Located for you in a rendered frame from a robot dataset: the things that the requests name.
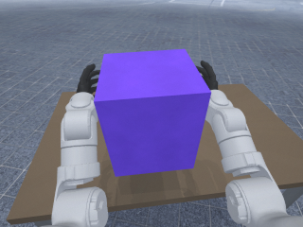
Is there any right robot upper arm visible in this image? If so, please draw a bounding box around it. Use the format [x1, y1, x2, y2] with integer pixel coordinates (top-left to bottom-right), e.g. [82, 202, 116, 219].
[225, 176, 303, 227]

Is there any right robot forearm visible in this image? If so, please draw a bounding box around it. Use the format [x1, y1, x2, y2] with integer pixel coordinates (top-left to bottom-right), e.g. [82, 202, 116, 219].
[205, 89, 286, 210]

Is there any left robot forearm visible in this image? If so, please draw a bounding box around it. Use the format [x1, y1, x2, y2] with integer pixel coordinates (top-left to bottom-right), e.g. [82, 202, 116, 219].
[51, 92, 100, 225]

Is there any right robot hand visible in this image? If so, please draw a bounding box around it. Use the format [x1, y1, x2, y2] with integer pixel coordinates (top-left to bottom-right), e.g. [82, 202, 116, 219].
[196, 61, 219, 91]

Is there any table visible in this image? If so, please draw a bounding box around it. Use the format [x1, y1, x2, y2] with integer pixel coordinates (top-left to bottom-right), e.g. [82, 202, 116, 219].
[6, 83, 303, 227]

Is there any left robot upper arm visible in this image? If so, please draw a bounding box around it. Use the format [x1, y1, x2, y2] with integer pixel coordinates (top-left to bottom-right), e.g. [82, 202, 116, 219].
[40, 186, 109, 227]

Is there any carton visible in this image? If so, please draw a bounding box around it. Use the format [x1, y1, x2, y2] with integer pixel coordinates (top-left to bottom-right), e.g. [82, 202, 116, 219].
[94, 49, 211, 177]

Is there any left robot hand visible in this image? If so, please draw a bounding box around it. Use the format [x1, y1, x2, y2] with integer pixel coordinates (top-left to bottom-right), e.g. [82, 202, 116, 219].
[76, 63, 100, 97]

